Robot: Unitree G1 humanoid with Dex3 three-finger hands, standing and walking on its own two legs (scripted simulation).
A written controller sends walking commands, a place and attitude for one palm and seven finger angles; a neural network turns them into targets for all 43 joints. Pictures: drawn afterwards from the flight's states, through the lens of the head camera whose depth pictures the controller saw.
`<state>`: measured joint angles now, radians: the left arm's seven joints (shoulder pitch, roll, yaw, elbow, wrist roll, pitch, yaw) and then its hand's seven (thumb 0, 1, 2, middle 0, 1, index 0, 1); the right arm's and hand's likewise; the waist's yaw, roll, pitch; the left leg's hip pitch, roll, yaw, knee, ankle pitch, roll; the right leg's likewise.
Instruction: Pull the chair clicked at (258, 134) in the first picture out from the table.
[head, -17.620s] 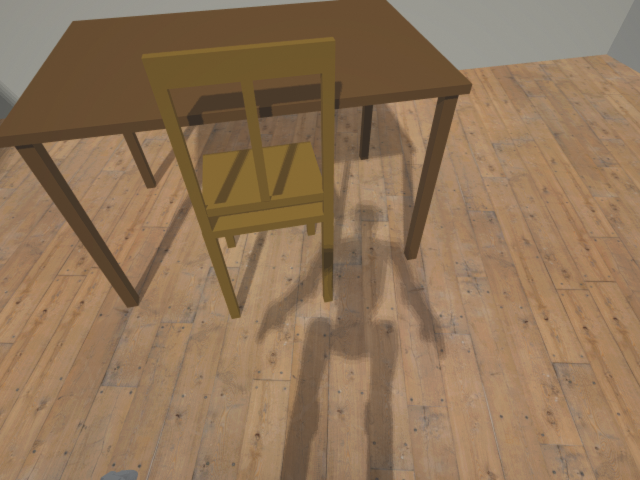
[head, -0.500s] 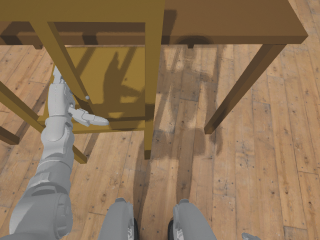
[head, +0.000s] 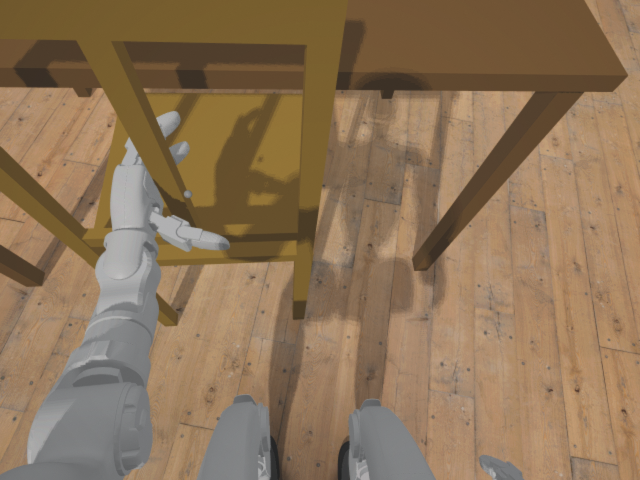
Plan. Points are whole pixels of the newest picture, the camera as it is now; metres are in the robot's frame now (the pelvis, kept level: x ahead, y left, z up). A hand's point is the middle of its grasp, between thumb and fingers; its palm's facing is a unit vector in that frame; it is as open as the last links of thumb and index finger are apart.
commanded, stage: hook a spindle and tug to test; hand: left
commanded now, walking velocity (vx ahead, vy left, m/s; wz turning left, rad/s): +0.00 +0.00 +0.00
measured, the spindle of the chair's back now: (160, 164) +0.47 +0.18 +0.06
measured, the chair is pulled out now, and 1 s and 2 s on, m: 0.00 0.02 0.04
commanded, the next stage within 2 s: open the thumb and straighten the fingers in 1.16 s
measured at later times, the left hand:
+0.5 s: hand (188, 192) +0.46 +0.16 +0.02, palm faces +0.04 -1.00 -0.02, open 6.0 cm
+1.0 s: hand (190, 205) +0.44 +0.15 +0.02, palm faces +0.05 -1.00 +0.00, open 5.1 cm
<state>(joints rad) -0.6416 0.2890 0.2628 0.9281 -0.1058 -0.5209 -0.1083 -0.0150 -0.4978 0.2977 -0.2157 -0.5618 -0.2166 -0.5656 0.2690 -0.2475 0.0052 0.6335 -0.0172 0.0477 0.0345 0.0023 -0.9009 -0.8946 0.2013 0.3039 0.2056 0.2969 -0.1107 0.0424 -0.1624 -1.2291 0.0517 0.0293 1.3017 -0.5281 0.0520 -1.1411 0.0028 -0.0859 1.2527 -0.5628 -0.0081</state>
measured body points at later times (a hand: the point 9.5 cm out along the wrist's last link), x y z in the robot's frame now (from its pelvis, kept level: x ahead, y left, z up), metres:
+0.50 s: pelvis +0.00 +0.00 +0.00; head +0.14 +0.02 +0.43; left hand +0.45 +0.21 +0.03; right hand +0.07 -0.26 -0.12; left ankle +0.04 +0.09 -0.62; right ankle +0.01 -0.12 -0.62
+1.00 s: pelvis +0.02 +0.00 +0.01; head +0.15 +0.01 +0.44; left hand +0.43 +0.21 +0.03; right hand +0.10 -0.26 -0.11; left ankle +0.04 +0.09 -0.62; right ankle +0.01 -0.12 -0.62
